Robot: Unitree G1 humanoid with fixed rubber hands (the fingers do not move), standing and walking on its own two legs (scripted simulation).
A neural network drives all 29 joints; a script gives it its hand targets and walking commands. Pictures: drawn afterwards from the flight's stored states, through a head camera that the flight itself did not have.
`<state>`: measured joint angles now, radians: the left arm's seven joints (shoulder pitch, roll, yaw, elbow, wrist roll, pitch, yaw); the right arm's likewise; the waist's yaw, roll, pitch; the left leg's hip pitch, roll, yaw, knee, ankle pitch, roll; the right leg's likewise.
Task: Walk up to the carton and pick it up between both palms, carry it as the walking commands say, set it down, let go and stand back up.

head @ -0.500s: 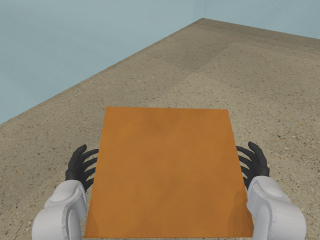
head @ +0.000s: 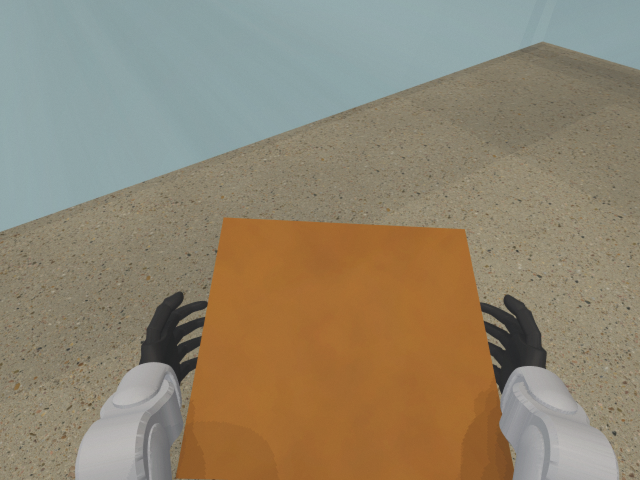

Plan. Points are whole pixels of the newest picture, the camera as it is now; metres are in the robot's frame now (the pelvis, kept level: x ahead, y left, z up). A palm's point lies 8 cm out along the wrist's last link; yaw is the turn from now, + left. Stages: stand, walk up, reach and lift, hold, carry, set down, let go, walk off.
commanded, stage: carry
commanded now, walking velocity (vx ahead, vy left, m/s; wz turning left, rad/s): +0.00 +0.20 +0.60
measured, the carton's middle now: (337, 358) +0.28 -0.01 +0.03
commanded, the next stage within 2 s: none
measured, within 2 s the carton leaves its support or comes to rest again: neither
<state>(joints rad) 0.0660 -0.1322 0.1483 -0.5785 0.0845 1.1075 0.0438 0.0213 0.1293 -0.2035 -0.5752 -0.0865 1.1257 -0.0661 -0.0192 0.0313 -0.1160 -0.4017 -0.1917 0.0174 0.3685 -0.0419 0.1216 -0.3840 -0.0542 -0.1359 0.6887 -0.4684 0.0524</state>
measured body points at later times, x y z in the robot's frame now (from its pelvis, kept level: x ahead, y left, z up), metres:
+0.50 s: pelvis -0.05 +0.17 -0.02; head -0.04 +0.19 +0.43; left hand +0.12 +0.42 +0.05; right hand +0.25 +0.07 +0.07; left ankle +0.01 +0.29 -0.73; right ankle -0.03 -0.02 -0.67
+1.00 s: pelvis -0.12 +0.24 +0.02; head -0.17 +0.22 +0.46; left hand +0.03 +0.49 +0.11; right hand +0.17 +0.14 +0.12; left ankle -0.10 +0.35 -0.69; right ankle -0.08 +0.14 -0.73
